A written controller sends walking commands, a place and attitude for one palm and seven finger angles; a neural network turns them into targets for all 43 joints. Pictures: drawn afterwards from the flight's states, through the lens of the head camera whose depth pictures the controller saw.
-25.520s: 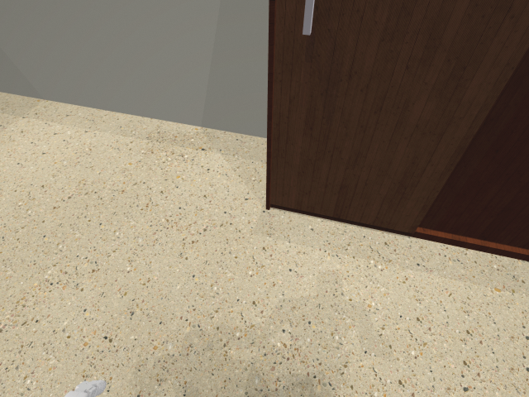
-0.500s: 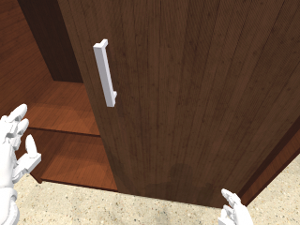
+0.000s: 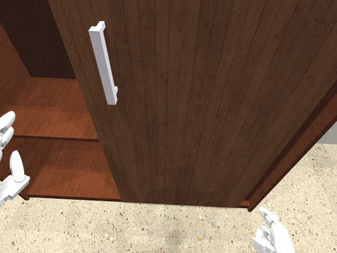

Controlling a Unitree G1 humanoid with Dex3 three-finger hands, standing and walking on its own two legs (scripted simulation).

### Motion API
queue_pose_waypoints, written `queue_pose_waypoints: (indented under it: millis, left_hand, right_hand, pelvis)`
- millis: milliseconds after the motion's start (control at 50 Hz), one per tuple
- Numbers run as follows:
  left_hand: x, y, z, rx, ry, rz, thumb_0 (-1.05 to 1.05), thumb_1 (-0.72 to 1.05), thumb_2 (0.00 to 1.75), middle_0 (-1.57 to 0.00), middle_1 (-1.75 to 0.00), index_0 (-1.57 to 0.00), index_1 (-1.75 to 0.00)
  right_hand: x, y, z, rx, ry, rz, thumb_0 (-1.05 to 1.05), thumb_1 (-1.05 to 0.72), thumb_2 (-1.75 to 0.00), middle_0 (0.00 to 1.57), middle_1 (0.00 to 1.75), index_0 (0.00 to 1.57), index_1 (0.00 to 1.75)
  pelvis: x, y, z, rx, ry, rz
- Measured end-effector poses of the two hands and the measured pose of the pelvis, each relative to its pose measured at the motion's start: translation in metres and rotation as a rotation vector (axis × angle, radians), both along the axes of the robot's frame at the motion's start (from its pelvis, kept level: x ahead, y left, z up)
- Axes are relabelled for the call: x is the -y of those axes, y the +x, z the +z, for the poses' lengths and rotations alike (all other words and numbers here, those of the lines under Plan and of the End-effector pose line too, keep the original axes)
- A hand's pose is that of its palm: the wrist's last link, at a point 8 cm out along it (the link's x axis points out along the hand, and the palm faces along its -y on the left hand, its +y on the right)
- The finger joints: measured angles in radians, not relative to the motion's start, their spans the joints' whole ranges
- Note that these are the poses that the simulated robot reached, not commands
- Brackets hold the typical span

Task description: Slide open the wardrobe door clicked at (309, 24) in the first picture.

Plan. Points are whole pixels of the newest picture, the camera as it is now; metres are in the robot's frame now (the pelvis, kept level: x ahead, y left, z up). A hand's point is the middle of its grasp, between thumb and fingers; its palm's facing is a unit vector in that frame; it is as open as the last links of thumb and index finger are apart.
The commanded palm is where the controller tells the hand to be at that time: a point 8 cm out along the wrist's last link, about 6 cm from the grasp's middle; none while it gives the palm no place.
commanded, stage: step back with the hand held close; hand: left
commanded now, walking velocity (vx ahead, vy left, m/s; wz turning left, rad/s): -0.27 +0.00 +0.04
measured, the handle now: (107, 66) +0.47 +0.19 +0.20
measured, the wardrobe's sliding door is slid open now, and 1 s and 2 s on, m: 0.57 0.57 0.57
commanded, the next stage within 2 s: stop stepping back and stand still in 0.72 s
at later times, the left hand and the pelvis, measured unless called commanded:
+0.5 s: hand out of the picture +0.11 +0.29 +0.16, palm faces +0.51 -0.77 -0.38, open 7.4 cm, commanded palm +0.04 +0.33 +0.18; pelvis -0.08 +0.02 -0.02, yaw +4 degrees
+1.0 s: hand out of the picture +0.08 +0.29 +0.15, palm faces +0.31 -0.87 -0.38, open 7.4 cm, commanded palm +0.00 +0.33 +0.18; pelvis -0.16 +0.04 +0.00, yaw -4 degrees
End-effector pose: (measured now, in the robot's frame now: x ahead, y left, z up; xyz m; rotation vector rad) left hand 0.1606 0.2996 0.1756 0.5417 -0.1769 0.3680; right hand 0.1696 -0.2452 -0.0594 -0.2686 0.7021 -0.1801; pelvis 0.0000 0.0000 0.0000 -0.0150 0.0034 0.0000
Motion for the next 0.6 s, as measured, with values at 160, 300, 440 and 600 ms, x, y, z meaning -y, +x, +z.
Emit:
queue_pose_waypoints:
  millis: [160,300,440,600]
  left_hand:
    - [-0.018,-0.035,-0.004,0.067,0.018,0.047,0.02,0.89,0.9,-0.21,-0.3,-0.21,-0.3]
    - [-0.022,-0.07,-0.004,0.132,0.046,0.095,0.02,0.89,0.9,-0.21,-0.3,-0.21,-0.3]
    - [-0.022,-0.09,-0.007,0.18,0.003,0.077,0.02,0.89,0.9,-0.21,-0.3,-0.21,-0.3]
    - [-0.041,-0.102,0.006,0.213,0.059,0.028,0.02,0.89,0.9,-0.21,-0.3,-0.21,-0.3]
  right_hand:
    - [-0.016,-0.032,-0.007,0.004,-0.001,0.031,0.01,-0.9,-0.9,0.2,0.3,0.21,0.3]
    - [-0.028,-0.051,-0.022,-0.009,0.01,0.093,0.01,-0.9,-0.9,0.2,0.3,0.21,0.3]
    - [-0.032,-0.067,-0.022,-0.021,-0.009,0.118,0.01,-0.9,-0.9,0.2,0.3,0.21,0.3]
    - [-0.042,-0.093,-0.009,0.008,-0.025,0.08,0.01,-0.9,-0.9,0.2,0.3,0.21,0.3]
  pelvis:
    - [-0.008,-0.028,-0.008,0.01,-0.01,0.02]
    - [-0.006,-0.049,-0.017,0.021,-0.019,0.069]
    - [-0.011,-0.069,-0.018,0.016,-0.025,0.065]
    - [-0.022,-0.094,-0.013,0.016,-0.082,0.07]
